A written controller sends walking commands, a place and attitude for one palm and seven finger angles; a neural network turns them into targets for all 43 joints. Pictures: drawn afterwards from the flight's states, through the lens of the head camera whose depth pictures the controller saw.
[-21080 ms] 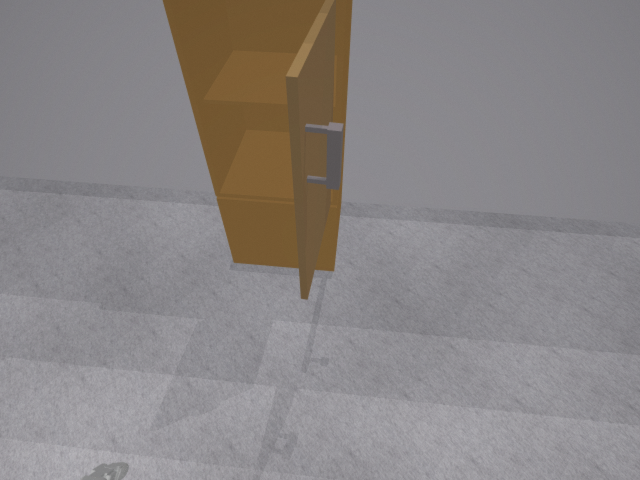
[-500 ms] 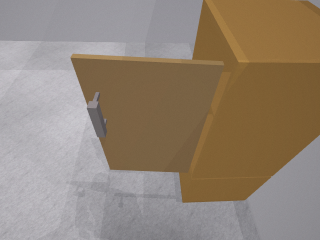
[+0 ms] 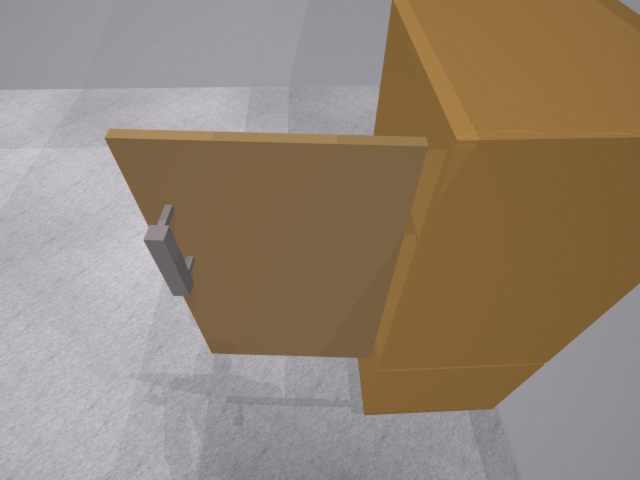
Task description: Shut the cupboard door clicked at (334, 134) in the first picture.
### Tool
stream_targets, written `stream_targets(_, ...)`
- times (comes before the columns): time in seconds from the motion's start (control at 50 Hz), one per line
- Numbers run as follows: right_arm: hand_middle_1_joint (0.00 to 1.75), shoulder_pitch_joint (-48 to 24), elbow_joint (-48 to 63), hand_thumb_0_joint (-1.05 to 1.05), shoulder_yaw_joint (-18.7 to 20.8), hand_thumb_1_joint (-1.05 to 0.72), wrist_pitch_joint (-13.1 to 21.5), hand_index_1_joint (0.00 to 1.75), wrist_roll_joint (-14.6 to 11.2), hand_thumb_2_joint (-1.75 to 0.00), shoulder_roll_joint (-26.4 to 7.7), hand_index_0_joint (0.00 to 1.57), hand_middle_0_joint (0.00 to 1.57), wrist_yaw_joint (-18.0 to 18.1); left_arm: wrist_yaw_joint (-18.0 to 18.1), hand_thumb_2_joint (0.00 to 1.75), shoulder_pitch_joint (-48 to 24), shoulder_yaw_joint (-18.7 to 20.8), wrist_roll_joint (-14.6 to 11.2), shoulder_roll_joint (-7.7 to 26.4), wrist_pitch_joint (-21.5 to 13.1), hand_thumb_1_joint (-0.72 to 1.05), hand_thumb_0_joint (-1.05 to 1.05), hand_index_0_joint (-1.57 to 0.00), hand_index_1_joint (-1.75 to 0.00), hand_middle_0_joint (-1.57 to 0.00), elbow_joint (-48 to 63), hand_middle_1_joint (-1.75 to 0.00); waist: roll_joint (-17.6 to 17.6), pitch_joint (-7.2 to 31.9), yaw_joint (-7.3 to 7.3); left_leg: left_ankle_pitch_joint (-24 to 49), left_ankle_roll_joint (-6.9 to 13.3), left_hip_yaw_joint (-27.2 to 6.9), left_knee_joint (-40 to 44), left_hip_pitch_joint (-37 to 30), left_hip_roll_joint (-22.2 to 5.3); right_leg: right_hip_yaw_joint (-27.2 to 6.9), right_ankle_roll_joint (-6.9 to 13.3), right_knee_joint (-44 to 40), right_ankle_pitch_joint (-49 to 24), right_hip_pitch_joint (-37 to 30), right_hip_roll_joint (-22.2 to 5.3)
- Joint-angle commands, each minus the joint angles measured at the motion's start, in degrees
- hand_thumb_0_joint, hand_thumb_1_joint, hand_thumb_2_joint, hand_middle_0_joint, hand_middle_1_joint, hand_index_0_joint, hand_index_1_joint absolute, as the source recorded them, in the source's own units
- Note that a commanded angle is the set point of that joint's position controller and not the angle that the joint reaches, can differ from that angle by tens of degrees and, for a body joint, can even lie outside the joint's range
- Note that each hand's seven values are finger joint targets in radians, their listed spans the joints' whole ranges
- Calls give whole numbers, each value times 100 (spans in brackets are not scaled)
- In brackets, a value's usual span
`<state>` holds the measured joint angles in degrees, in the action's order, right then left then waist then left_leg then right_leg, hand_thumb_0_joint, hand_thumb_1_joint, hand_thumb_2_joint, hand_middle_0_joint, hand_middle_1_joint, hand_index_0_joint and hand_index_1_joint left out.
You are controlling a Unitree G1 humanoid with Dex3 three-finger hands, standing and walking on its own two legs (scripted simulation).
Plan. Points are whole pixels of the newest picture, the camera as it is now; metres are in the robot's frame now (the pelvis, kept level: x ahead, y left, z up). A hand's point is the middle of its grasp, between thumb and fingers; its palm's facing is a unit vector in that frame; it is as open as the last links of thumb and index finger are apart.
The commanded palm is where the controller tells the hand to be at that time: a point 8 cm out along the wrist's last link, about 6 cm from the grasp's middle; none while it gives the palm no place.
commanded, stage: come to a stop and stand still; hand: left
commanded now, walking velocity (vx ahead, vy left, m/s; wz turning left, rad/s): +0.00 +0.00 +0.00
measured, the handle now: (175, 251) +0.39 +0.24 +0.04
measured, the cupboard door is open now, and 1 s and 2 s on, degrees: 86 86 86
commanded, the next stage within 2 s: look again from close up in 0.22 s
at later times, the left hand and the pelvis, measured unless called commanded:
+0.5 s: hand out of the picture +0.00 +0.18 -0.17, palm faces +0.03 -0.97 -0.23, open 7.3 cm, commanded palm none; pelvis -0.01 +0.00 +0.00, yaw +1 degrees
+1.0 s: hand out of the picture +0.01 +0.23 -0.17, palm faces +0.08 -0.97 -0.21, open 7.3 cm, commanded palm +0.07 +0.26 -0.07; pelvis -0.03 +0.04 -0.01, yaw +0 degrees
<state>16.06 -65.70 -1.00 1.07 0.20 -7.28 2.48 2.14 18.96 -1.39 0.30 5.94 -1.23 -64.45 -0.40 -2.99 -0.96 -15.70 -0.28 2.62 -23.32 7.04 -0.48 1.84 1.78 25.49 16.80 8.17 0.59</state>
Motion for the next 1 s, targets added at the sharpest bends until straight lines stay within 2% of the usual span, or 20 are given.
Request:
stream_targets(0.0,30,455,121,0,45,-90,56,30,6,-90,-304,20,20,9,61,90,540,123,11,645,-57,90,0,-20,-30,-20,104,-30,-109,-96,44,1419,166,-320,244,79,-487,-541,78,-396,-2220,13,-716)
stream_targets(0.08,30,430,149,0,45,-90,51,30,16,-90,-343,20,20,9,59,90,502,126,12,672,-54,90,0,-20,-30,-20,120,-30,41,-65,40,1442,148,-320,254,44,-487,-578,92,-424,-2209,-5,-741)
stream_targets(0.18,30,426,187,0,54,-90,49,30,19,-90,-395,20,20,9,54,90,455,139,5,727,-67,90,0,-20,-30,-20,179,-30,-68,58,41,1514,125,-298,229,13,-495,-571,87,-410,-2548,-130,-755)
stream_targets(0.24,30,397,196,0,57,-90,35,30,17,-90,-414,20,20,6,48,90,404,135,7,725,-47,90,0,-20,-30,-20,201,-30,-21,-121,39,1346,124,-299,287,56,-496,-592,96,-471,-2233,4,-734)
stream_targets(0.28,30,404,205,0,53,-90,42,30,17,-90,-434,20,20,3,45,90,397,144,6,747,-56,90,0,-20,-30,-20,216,-30,-55,0,40,1429,124,-299,278,5,-504,-587,96,-457,-2299,-59,-731)
stream_targets(0.3,30,181,645,0,137,-90,37,30,117,-90,-770,20,20,-18,75,90,-45,87,12,1401,-77,90,0,-20,-30,-20,550,-30,757,-299,284,2581,237,-541,329,-126,-144,-446,191,148,-2473,228,-315)
stream_targets(0.32,30,138,674,0,249,-90,112,30,124,-90,-735,20,20,-9,81,90,332,189,-15,1081,-61,90,0,-20,-30,-20,566,-30,552,88,-10,2291,204,-511,-171,72,-533,-502,159,-26,-1450,232,-560)
stream_targets(0.34,30,-9,739,0,244,-90,89,30,98,-90,-615,20,20,-32,78,90,311,180,-22,1053,-87,90,0,-20,-30,-20,531,-30,426,397,41,1706,204,-502,-319,35,-402,-687,224,-135,-1712,151,-674)
stream_targets(0.36,30,0,787,0,239,-90,59,30,81,-90,-557,20,20,-46,73,90,283,191,-17,1036,-118,90,0,-20,-30,-20,539,-30,133,518,82,1097,178,-465,-411,200,-303,-847,244,-267,-1726,63,-799)
stream_targets(0.4,30,17,841,0,220,-90,-9,30,107,-90,-567,20,20,-77,77,90,119,188,10,1100,-132,90,0,-20,-30,-20,588,-30,-473,246,116,514,127,-357,-468,526,-175,-1060,297,-424,-1575,115,-941)
stream_targets(0.44,30,-3,817,0,238,-90,-34,30,101,-90,-592,20,20,-104,85,90,35,200,13,1080,-137,90,0,-20,-30,-20,600,-30,-534,110,155,460,112,-354,-484,603,-160,-1068,289,-496,-1270,269,-979)
stream_targets(0.48,30,-50,784,0,243,-90,-28,30,91,-90,-632,20,20,-108,87,90,-24,217,11,1098,-135,90,0,-20,-30,-20,611,-30,-291,-19,164,663,116,-393,-446,575,-201,-952,244,-460,-1338,399,-924)
stream_targets(0.5,30,-29,779,0,217,-90,-26,30,100,-90,-631,20,20,-115,92,90,-1,202,29,1118,-127,90,0,-20,-30,-20,645,-30,-414,56,130,779,129,-344,-412,523,-219,-899,237,-389,-1603,283,-883)
stream_targets(0.56,30,-135,750,0,248,-90,-8,30,90,-90,-723,20,20,-108,92,90,-58,218,15,1129,-111,90,0,-20,-30,-20,656,-30,-115,16,137,915,150,-427,-311,439,-275,-751,160,-272,-1570,387,-811)
stream_targets(0.62,30,-199,731,0,240,-90,9,30,90,-90,-789,20,20,-114,91,90,-48,197,35,1120,-77,90,0,-20,-30,-20,700,-30,-23,109,95,1132,187,-452,-206,328,-344,-634,100,-168,-1508,366,-735)
stream_targets(0.86,30,-379,647,0,222,-90,39,30,61,-90,-917,20,20,-113,74,90,-101,180,47,1141,10,90,0,-20,-30,-20,749,-30,101,115,69,1252,255,-586,85,224,-451,-510,-48,-135,-1064,481,-682)
stream_targets(0.92,30,-358,605,0,220,-90,44,30,54,-90,-911,20,20,-112,70,90,-58,171,57,1125,26,90,0,-20,-30,-20,725,-30,15,124,56,1249,279,-602,148,187,-463,-473,-69,-152,-1023,472,-692)
stream_targets(0.94,30,-394,897,0,197,-90,68,30,-14,-90,-1085,20,20,-122,243,90,194,172,130,1057,-50,90,0,-20,-30,-20,478,-30,37,60,42,2415,146,-456,-730,459,-682,-539,-116,-20,-2228,419,-828)
stream_targets(0.96,30,46,2464,0,503,-90,1156,30,-87,-90,-2266,20,20,384,365,90,-5045,2934,-487,4608,-1549,90,0,-20,-30,-20,9924,-30,267,2476,850,3533,59,-839,-1093,-1226,-420,24,-89,1457,-2559,316,-217)
stream_targets(0.98,30,-393,2461,0,146,-90,1608,30,-432,-90,-1421,20,20,470,303,90,-477,273,-645,1248,-1024,90,0,-22,-32,-22,7552,-32,1891,3152,255,3826,-93,-1019,-874,-1818,-538,367,-148,2008,-334,1417,14)
